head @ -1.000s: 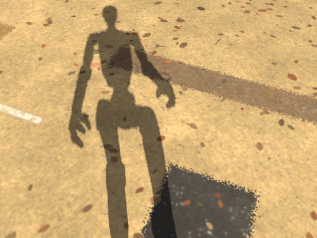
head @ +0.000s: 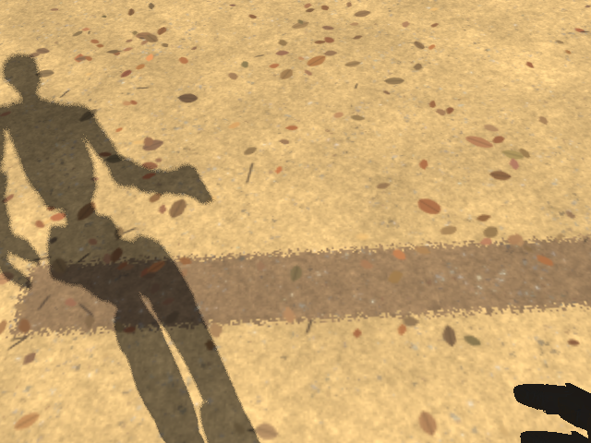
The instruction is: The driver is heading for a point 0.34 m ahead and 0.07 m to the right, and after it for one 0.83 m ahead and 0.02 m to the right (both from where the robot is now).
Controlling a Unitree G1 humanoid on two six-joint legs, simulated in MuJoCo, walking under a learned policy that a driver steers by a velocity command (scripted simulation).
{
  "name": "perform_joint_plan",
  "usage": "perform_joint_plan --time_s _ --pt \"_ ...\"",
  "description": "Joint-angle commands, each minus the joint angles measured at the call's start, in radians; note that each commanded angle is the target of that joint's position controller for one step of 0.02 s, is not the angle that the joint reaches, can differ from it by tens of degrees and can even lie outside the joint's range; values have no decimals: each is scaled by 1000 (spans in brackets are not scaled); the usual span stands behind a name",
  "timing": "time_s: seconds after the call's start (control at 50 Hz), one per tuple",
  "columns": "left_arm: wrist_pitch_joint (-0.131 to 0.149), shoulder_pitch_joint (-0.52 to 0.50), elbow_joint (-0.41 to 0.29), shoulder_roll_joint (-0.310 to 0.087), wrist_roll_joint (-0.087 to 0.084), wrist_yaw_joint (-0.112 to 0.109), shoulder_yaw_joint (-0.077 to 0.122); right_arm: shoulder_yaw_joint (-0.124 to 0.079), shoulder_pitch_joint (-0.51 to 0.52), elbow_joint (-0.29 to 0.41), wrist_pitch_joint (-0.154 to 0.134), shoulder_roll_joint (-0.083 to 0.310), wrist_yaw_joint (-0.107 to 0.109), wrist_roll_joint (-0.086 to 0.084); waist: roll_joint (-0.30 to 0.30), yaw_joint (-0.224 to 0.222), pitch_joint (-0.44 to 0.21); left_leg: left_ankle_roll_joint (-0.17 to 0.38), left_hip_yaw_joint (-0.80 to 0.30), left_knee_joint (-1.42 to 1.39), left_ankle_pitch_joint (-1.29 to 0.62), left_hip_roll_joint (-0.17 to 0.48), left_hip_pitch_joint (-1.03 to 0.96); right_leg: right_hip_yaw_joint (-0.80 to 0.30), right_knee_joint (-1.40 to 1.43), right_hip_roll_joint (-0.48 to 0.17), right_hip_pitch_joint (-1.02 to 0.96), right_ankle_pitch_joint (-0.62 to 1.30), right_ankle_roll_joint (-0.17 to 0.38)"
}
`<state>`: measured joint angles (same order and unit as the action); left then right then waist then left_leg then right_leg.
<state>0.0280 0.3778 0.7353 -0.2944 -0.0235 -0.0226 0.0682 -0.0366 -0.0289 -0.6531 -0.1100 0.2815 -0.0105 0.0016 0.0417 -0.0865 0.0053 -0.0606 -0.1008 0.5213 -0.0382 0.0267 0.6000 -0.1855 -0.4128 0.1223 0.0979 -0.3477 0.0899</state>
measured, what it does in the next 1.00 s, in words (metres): walks ahead, turning right: left foot, then right foot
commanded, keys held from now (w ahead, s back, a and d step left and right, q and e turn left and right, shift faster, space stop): w+e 0.28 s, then e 0.30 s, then q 0.42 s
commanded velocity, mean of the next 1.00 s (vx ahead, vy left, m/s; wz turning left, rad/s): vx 0.25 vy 0.00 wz -0.32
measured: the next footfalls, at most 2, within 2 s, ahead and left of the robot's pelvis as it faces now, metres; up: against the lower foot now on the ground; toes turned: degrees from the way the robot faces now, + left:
left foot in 0.06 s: +0.22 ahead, +0.14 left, +0.00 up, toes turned -7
right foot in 0.54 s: +0.39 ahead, -0.17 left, +0.00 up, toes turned -20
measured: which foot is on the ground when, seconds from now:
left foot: up 0.00-0.04, down 0.06-0.54, up 0.56-0.98, down 1.00-1.00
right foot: down 0.00-0.06, up 0.08-0.52, down 0.54-1.00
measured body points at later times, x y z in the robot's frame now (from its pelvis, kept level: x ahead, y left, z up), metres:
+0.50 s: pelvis +0.25 -0.01 -0.01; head +0.29 -0.04 +0.44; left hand +0.53 +0.16 -0.08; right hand +0.21 -0.31 -0.13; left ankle +0.18 +0.14 -0.74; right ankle +0.36 -0.17 -0.72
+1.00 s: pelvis +0.34 -0.05 -0.01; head +0.36 -0.04 +0.44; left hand +0.58 +0.14 -0.11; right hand +0.36 -0.35 -0.12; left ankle +0.36 +0.07 -0.74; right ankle +0.35 -0.16 -0.74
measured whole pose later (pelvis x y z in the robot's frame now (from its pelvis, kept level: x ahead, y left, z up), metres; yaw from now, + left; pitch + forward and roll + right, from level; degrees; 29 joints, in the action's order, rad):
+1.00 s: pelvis +0.34 -0.05 -0.01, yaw -16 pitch +1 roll -2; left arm -0.02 0.11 0.73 -0.24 0.00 -0.03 0.05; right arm -0.05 -0.20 -0.79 0.03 0.29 0.01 -0.01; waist 0.01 0.03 0.02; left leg 0.00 0.01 0.61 0.31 0.05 0.29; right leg 0.10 -0.52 0.02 0.33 -0.21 0.04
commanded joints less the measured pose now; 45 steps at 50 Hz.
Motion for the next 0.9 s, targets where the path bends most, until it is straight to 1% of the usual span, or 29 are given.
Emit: perform_joint_plan --time_s 0.02,0.04,0.06,0.08,0.1,0.12,0.14,0.16,0.18,0.2,0.24,0.3,0.34,0.38,0.44,0.48,0.5,0.52,0.54,0.56,0.58,0.6,0.62,0.64,0.66,0.7,0.76,0.84,0.9 --pt "-5 5 -48 -151 -1 -8 46 -44 58 79 -29 118 -10 -12 -166 37 -16 41 19 -68 89 -40 -117 -242 -15 -252 -18 381 92" --pt "-3 -11 -53 -140 0 -4 44 -58 -25 60 -34 139 -6 -8 -177 82 -52 71 43 -109 75 -46 -234 -233 -77 -227 -10 452 71" --pt "2 -24 -67 -98 4 4 28 -73 -137 46 -40 174 -1 6 -167 142 -154 126 -4 -94 63 28 -451 -190 -237 -178 50 460 42" --pt "8 -15 -93 -43 27 4 7 -89 -304 36 -38 238 7 20 -35 196 -313 191 -199 -53 73 220 -741 -87 -522 -103 210 213 2" --pt "17 142 -111 -14 -6 6 -5 -101 -352 -12 -23 276 -3 19 349 114 -398 352 -673 -142 280 415 -1002 -1 -804 -7 578 -270 -51" --pt "15 110 -79 -126 -16 4 14 -78 -322 16 -14 163 -2 -4 195 147 -300 314 -663 -180 478 395 -936 -23 -910 -102 680 -217 -66" --pt "10 -20 -97 -170 -9 7 28 -63 -285 19 -6 111 5 -5 86 178 -166 266 -481 -197 467 343 -804 11 -923 -129 705 -117 -75" --pt "5 -79 -112 -155 0 7 28 -57 -240 19 2 108 6 6 14 159 -87 244 -363 -222 348 299 -670 40 -898 -160 674 -49 -82" --pt "5 -113 -127 -140 8 11 31 -54 -211 9 5 95 6 10 19 139 -29 241 -282 -247 259 264 -576 43 -848 -186 657 -8 -84" --pt "1 -103 -130 -118 0 18 31 -49 -196 4 3 84 7 16 48 113 -10 232 -206 -277 212 236 -511 51 -820 -210 611 11 -82" --pt "-10 -96 -132 -73 -7 23 23 -52 -188 -16 -5 84 5 7 77 97 1 245 -119 -325 158 225 -457 80 -769 -227 589 19 -88" --pt "-16 -157 -156 -52 5 24 15 -68 -184 -44 -9 128 8 7 46 96 25 270 -21 -354 -8 248 -458 91 -650 -241 626 95 -109" --pt "-13 -184 -157 -46 11 32 12 -75 -157 -54 2 148 15 7 37 93 19 251 88 -325 -201 224 -461 123 -527 -233 584 195 -115" --pt "-6 -229 -161 -36 13 45 10 -78 -151 -65 18 162 24 0 42 110 6 218 181 -298 -279 195 -455 172 -384 -207 500 321 -108" --pt "-9 -283 -184 -51 9 68 20 -85 -174 -85 34 185 32 -22 59 123 -14 186 220 -240 -289 211 -516 200 -260 -181 432 344 -82" --pt "-17 -259 -192 -88 16 75 39 -96 -160 -85 42 207 35 -42 70 94 -37 167 228 -144 -378 228 -556 224 -208 -148 370 262 -46" --pt "-20 -196 -178 -110 20 75 54 -99 -144 -80 45 211 36 -53 63 55 -66 150 243 -45 -432 217 -558 246 -154 -117 287 264 -23" --pt "-22 -81 -146 -153 22 67 80 -93 -149 -78 47 187 36 -54 20 -1 -120 117 269 127 -398 172 -516 256 -86 -76 127 336 11" --pt "-27 2 -141 -234 20 43 105 -77 -202 -66 46 145 30 -16 -133 -26 -182 53 285 410 -57 108 -317 85 -75 -193 -102 706 73" --pt "-26 -53 -181 -315 34 27 98 -41 -299 -43 44 44 17 50 -368 94 -278 -14 211 767 784 -47 -8 -302 -151 -436 -326 1141 255" --pt "-18 -63 -216 -274 39 41 85 -43 -306 -47 41 121 8 15 -266 36 -481 -7 6 894 764 -51 39 -482 -34 -511 -362 845 355" --pt "-11 -119 -218 -207 35 47 65 -53 -215 -44 47 170 7 -24 -159 24 -369 7 12 889 650 -9 92 -364 9 -466 -267 667 305" --pt "-10 -168 -205 -151 17 43 47 -50 -186 -49 58 158 17 -20 -97 47 -261 12 31 812 571 37 106 -253 13 -416 -148 573 236" --pt "-12 -200 -199 -104 14 38 28 -48 -174 -65 73 147 29 -7 -69 66 -206 8 29 739 532 70 57 -188 26 -379 -32 544 195" --pt "-13 -229 -192 -89 24 35 19 -49 -184 -68 88 146 33 -4 -93 96 -176 4 34 687 507 80 -29 -135 46 -353 82 556 178" --pt "-1 -259 -171 -72 54 31 8 -42 -235 -94 104 111 36 -3 -123 129 -178 -6 53 602 453 74 -168 -39 74 -323 198 618 171" --pt "11 -274 -128 -63 62 22 6 -23 -219 -109 110 65 42 -1 -135 119 -169 -13 55 375 381 79 -260 45 94 -307 220 574 155" --pt "-7 -273 -92 -107 59 8 19 -36 -149 -89 128 120 43 -13 -150 80 -103 1 74 289 373 63 -256 10 142 -350 208 231 159" --pt "-24 -266 -74 -118 43 -4 25 -41 -125 -72 134 120 41 -13 -142 70 -54 22 91 264 431 51 -204 -24 134 -385 151 168 159"
Keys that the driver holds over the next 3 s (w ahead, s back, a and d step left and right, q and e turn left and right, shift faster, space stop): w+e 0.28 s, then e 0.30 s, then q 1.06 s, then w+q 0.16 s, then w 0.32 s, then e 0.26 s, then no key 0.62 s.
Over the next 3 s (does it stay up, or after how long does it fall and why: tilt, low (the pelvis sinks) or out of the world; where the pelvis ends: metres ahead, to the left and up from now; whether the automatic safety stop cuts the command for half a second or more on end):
stays up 0.70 0.10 0.00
